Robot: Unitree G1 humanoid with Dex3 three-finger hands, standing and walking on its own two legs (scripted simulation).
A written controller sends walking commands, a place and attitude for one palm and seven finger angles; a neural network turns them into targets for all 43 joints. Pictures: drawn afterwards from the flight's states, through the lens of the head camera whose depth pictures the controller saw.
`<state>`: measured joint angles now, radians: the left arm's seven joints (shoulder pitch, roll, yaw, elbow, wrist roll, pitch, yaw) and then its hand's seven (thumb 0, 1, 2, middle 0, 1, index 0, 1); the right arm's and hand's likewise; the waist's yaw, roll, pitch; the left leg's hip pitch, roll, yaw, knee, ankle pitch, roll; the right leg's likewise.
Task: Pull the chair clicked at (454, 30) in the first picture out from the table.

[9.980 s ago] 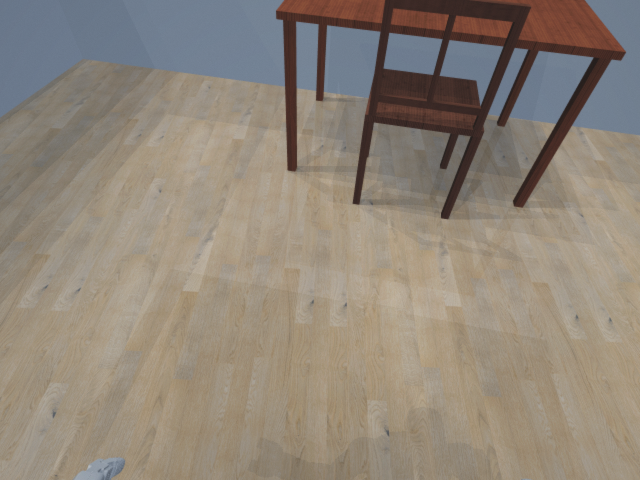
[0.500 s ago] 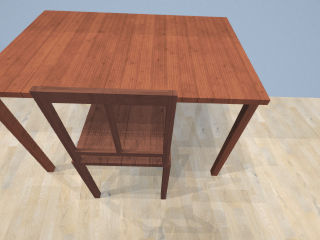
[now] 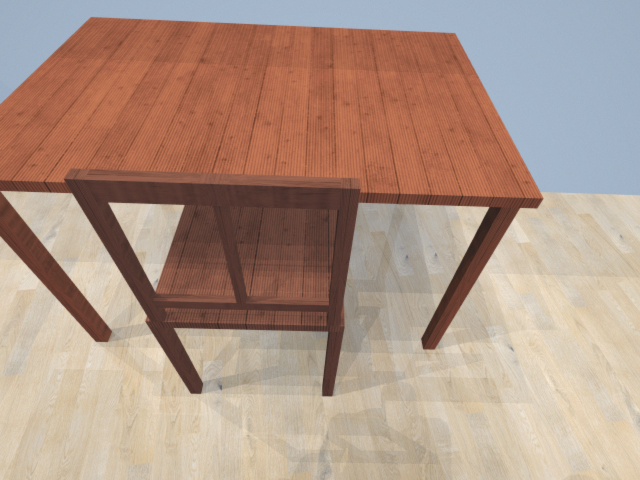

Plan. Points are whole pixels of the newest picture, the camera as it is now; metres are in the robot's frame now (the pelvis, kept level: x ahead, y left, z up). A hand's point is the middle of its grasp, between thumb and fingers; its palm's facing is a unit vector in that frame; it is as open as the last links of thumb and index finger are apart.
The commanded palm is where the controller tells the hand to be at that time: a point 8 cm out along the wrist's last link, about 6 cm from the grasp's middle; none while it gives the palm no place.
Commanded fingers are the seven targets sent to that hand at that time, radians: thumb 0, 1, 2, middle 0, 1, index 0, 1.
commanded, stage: look again from close up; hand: left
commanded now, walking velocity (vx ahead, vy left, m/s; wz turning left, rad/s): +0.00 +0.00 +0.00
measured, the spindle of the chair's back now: (232, 257) +0.48 +0.19 -0.08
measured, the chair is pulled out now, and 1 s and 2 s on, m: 0.00 0.00 0.00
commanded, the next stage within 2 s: shuffle to correct the standing spot in 0.08 s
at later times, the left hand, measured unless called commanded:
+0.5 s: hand out of the picture +0.00 +0.15 -0.19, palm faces +0.07 -0.98 -0.17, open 7.3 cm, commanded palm none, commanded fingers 0.00 0.90 0.90 -0.20 -0.30 -0.20 -0.30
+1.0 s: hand out of the picture +0.07 +0.18 -0.18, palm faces +0.05 -0.97 -0.24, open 7.3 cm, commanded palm none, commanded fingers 0.00 0.90 0.90 -0.20 -0.30 -0.20 -0.30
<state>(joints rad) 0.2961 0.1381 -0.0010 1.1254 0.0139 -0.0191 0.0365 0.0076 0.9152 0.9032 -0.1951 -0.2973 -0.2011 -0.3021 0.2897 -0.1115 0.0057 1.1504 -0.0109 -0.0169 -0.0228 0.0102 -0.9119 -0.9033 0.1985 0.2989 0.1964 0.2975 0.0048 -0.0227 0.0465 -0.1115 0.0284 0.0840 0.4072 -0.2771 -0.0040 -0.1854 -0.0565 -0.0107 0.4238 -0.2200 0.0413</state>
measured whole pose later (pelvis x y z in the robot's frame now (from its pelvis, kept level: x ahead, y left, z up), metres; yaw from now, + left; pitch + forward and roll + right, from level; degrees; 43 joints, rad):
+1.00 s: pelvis +0.04 -0.01 -0.01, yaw +1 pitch +1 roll +1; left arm 0.23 0.18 0.04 1.05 0.02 -0.02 0.05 0.01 0.92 0.90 -0.20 -0.30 -0.20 -0.30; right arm 0.20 -0.15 -0.04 1.06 -0.02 -0.01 -0.05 0.01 -0.92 -0.90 0.20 0.30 0.20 0.30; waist 0.00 -0.02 0.06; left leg -0.12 0.05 0.11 0.47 -0.38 -0.02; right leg -0.22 -0.06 -0.04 0.55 -0.35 0.03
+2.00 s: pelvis -0.01 +0.00 -0.01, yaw +2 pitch -2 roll +0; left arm 0.31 0.13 -0.01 1.12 0.02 -0.02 0.04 0.01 0.91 0.90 -0.20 -0.30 -0.20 -0.30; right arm 0.32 -0.16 0.00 1.06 -0.02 -0.02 -0.02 0.02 -0.93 -0.90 0.20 0.30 0.20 0.30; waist 0.00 0.02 0.01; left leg -0.18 0.03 0.09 0.52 -0.31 0.01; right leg -0.24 -0.08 -0.06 0.52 -0.26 0.04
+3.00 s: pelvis +0.02 -0.02 -0.01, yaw +1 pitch +0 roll +0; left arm 0.34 0.13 0.02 1.12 0.02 -0.02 0.01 0.01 0.91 0.90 -0.20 -0.30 -0.20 -0.30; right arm 0.33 -0.13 0.00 1.13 -0.02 -0.02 -0.01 0.01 -0.91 -0.90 0.20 0.30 0.20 0.30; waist 0.01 -0.01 0.02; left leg -0.14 0.06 0.10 0.52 -0.36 -0.03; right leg -0.22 -0.05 -0.05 0.57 -0.33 0.01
